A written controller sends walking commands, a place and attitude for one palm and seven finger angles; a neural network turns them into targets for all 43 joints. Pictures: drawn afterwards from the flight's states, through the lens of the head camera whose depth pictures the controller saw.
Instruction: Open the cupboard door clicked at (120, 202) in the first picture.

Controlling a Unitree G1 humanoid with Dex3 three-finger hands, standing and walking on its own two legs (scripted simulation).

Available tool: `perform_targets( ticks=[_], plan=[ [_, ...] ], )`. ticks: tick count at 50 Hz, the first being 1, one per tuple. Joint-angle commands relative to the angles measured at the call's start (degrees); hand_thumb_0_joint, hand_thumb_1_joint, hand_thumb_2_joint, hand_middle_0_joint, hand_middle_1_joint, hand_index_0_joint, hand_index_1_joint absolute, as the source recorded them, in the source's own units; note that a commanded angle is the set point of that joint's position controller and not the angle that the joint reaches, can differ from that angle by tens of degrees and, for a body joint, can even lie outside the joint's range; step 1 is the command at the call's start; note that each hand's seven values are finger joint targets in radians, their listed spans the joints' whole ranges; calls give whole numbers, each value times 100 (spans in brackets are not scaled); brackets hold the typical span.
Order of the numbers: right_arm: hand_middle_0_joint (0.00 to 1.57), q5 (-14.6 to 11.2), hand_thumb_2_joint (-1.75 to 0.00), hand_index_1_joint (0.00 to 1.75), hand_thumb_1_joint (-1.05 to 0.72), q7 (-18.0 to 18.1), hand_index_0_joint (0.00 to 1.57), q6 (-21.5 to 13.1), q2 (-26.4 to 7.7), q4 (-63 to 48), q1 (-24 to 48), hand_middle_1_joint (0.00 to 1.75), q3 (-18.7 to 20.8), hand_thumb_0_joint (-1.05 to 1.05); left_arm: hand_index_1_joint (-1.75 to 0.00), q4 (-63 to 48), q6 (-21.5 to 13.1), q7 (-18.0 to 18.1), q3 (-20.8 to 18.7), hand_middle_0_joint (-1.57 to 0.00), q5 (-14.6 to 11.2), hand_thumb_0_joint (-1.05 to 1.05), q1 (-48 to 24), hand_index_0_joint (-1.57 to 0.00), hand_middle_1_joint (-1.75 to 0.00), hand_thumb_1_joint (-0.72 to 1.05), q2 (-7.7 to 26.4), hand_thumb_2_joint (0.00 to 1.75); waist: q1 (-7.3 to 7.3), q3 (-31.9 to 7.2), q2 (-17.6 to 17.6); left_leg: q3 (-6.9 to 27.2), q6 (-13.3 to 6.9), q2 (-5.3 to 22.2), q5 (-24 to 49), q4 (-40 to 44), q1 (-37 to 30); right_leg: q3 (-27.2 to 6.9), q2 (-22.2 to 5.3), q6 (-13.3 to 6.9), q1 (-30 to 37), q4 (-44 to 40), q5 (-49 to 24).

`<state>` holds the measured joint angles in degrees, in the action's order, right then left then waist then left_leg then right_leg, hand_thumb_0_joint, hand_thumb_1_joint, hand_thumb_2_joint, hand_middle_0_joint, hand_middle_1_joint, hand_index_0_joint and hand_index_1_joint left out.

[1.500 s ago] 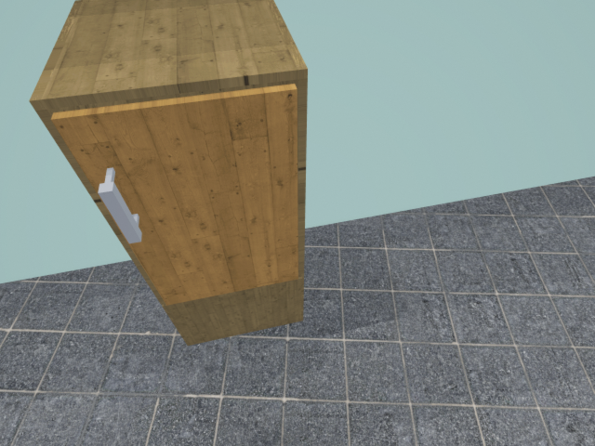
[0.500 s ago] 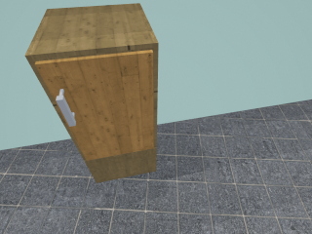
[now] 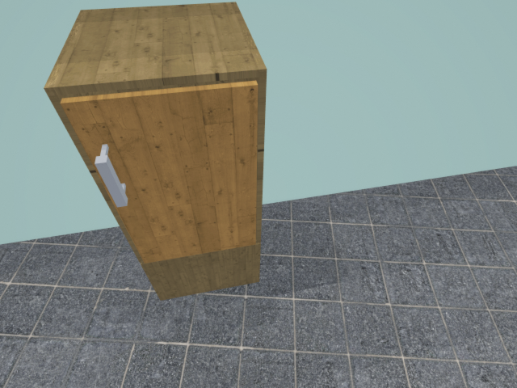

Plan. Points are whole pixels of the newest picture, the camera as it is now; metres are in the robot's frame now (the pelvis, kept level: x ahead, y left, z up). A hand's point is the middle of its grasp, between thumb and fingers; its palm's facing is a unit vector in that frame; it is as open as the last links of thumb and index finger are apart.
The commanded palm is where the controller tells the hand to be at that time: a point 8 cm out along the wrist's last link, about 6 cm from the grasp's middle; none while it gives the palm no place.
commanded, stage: look at it before walking up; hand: left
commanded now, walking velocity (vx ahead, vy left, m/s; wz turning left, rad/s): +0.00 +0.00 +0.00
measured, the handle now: (113, 176) +0.52 +0.35 -0.02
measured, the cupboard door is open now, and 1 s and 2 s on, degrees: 0 0 0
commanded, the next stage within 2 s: shuffle to correct the standing spot in 0.04 s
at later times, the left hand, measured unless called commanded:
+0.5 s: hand out of the picture +0.02 +0.24 -0.20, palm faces +0.16 -0.97 -0.20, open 7.4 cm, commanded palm none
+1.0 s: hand (144, 379) +0.17 +0.22 -0.18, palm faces +0.22 -0.94 -0.25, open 7.3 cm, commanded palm none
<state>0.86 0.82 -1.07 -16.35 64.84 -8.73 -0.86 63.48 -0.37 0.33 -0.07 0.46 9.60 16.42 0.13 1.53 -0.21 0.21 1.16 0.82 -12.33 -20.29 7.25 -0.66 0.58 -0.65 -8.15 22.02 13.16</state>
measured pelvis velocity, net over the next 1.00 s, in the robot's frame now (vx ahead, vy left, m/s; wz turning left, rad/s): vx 0.13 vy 0.03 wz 0.22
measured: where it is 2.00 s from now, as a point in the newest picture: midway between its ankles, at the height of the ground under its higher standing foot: outside the picture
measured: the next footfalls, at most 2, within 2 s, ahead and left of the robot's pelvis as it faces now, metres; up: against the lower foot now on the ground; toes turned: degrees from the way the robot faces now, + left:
right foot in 0.92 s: +0.26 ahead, -0.04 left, +0.00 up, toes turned +8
left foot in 1.40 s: +0.06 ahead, +0.15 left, +0.00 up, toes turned +16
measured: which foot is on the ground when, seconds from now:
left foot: down 0.00-0.94, up 0.96-1.00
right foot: down 0.00-0.48, up 0.50-0.90, down 0.92-1.00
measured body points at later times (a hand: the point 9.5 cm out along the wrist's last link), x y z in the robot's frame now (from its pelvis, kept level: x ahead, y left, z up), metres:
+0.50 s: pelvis +0.04 +0.04 -0.02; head +0.05 +0.07 +0.43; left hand +0.01 +0.29 -0.18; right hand +0.08 -0.21 -0.16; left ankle +0.04 +0.14 -0.75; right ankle -0.01 -0.11 -0.74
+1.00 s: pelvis +0.13 +0.03 -0.02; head +0.18 +0.01 +0.43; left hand +0.16 +0.27 -0.16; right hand +0.18 -0.18 -0.19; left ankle +0.04 +0.14 -0.71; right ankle +0.22 -0.05 -0.75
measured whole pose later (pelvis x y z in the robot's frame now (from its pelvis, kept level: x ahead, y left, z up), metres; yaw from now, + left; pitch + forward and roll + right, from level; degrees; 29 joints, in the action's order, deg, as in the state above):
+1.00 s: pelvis +0.13 +0.03 -0.02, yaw +13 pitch -2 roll +2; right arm 0.5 2.2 0.8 -7.9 61.2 -14.6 3.3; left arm 56.9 -0.6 2.1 -2.1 1.1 9.5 8.9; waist -1.6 6.8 1.1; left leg 1.7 0.4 -2.4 -31.4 -50.5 14.5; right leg 4.7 -2.1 -2.7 -21.1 36.5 13.6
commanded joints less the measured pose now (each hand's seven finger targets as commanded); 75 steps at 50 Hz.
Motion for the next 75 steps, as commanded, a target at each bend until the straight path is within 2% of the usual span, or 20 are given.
perform_targets(
  ticks=[1,8,12,17,20,22,24,25,27,31,41,45,47,48,51,63,68,70,71,75],
  plan=[
    [20,-18,-90,30,-90,76,20,-95,-1019,-284,111,30,208,0,-30,-320,-112,78,-187,-20,23,0,-147,-20,-30,90,1025,90,-19,-287,15,474,-209,582,1015,256,-127,-552,-673,-55,-54,-390,-978],
    [20,-12,-90,30,-90,73,20,-93,-876,-246,67,30,170,0,-30,-281,-106,85,-174,-20,17,0,-57,-20,-30,90,905,90,5,-437,39,441,-198,569,1178,171,-163,-468,-728,-35,136,-335,-1175],
    [20,33,-90,30,-90,23,20,37,-516,-279,-234,30,115,0,-30,-246,26,77,-194,-20,50,0,367,-20,-30,90,721,90,97,-83,-176,277,-188,262,13,-371,597,-613,-893,-120,153,-359,345],
    [20,53,-90,30,-90,-25,20,81,-431,-718,-148,30,258,0,-30,-416,3,99,-440,-20,125,0,883,-20,-30,90,956,90,296,595,-867,-59,-163,229,-1598,-2492,2215,-1711,-2285,-1060,300,-1009,802],
    [20,5,-90,30,-90,-110,20,17,-176,-805,-538,30,294,0,-30,-596,-83,82,-493,-20,147,0,605,-20,-30,90,925,90,1,411,-673,-182,-187,303,-1355,-1767,1510,-786,-2120,-901,-4,-466,-31],
    [20,35,-90,30,-90,-92,20,-26,-127,-553,-1472,30,311,0,-30,-676,-29,54,-473,-20,101,0,420,-20,-30,90,731,90,-364,170,-353,-463,-218,7,-409,-605,-231,134,-1427,-412,-1053,503,515],
    [20,134,-90,30,-90,15,20,-68,-1054,-407,-2461,30,546,0,-30,-1018,5,-22,-320,-20,48,0,396,-20,-30,90,21,90,-596,189,2165,2907,-1163,1946,-1471,1023,-713,792,-92,128,-2914,3622,2377],
    [20,92,-90,30,-90,45,20,-55,-946,-423,-2439,30,522,0,-30,-1091,-6,22,-333,-20,114,0,201,-20,-30,90,136,90,-583,262,1351,3339,-1505,2203,-1896,1122,-312,224,-337,-10,-3077,4348,2281],
    [20,75,-90,30,-90,98,20,-140,-505,-630,-1762,30,420,0,-30,-919,-85,-36,-340,-20,130,0,184,-20,-30,90,28,90,-322,569,472,2696,-1477,1821,-1608,1142,195,1,-674,24,-3113,4655,1281],
    [20,4,-90,30,-90,186,20,-341,-103,-477,-1626,30,295,0,-30,-599,-62,-40,-256,-20,93,0,723,-20,-30,90,-215,90,-37,81,430,1107,-1234,1267,2719,556,-234,152,-615,300,-2510,3911,515],
    [20,22,-90,30,-90,280,20,-59,34,-320,-1379,30,444,0,-30,-743,136,195,-259,-20,47,0,382,-20,-30,90,-306,90,-115,357,882,686,-879,1310,4832,-249,-117,292,-376,204,-1563,2048,354],
    [20,-2,-90,30,-90,227,20,41,8,-414,-1191,30,549,0,-30,-648,-11,218,-385,-20,82,0,1095,-20,-30,90,37,90,225,-34,252,526,-464,879,3229,-1417,94,125,-599,90,-309,496,-1892],
    [20,-80,-90,30,-90,177,20,91,364,-514,-1661,30,594,0,-30,-601,-87,264,-503,-20,103,0,1361,-20,-30,90,592,90,116,-842,-1210,-114,-62,-427,-2185,-3559,1135,-1525,-2559,-1014,700,500,-6243],
    [20,-74,-90,30,-90,212,20,206,354,-540,-1397,30,596,0,-30,-635,-73,283,-519,-20,85,0,1274,-20,-30,90,606,90,170,-1035,-1262,400,-76,-335,-2633,-4287,1179,-1788,-2694,-1228,417,240,-5704],
    [20,7,-90,30,-90,111,20,395,305,-642,-823,30,619,0,-30,-912,35,348,-514,-20,93,0,497,-20,-30,90,392,90,54,-309,-382,472,29,-103,-1711,-5357,1699,-1230,-2204,-1146,-474,19,-3655],
    [20,43,-90,30,-90,-137,20,409,36,-1006,-618,30,529,0,-30,-1148,120,180,-590,-20,220,0,447,-20,-30,90,749,90,107,-271,-1279,-301,38,-124,-1360,-2717,963,-1118,-1599,-558,-906,-1346,1625],
    [20,22,-90,30,-90,-17,20,162,-8,-456,-2040,30,395,0,-30,-967,214,129,-533,-20,109,0,130,-20,-30,90,567,90,-394,-306,-716,-429,-258,-194,-684,358,-959,-350,-883,62,-1567,-854,1990],
    [20,102,-90,30,-90,80,20,117,-526,-726,-1316,30,428,0,-30,-952,242,91,-332,-20,-3,0,530,-20,-30,90,-297,90,-84,586,1573,2070,-669,1778,-2660,1653,412,402,-76,321,-2274,1401,1216],
    [20,118,-90,30,-90,98,20,121,-627,-862,-777,30,403,0,-30,-917,275,50,-364,-20,66,0,289,-20,-30,90,-145,90,-51,839,1305,2402,-843,1963,-2950,1877,1450,-76,-280,248,-1933,1971,1026],
    [20,34,-90,30,-90,218,20,-48,-200,-644,-698,30,266,0,-30,-466,237,-52,-417,-20,114,0,865,-20,-30,90,-23,90,196,727,649,1090,-518,1168,-1224,1488,747,-164,-75,303,-2121,3155,234]
  ],
)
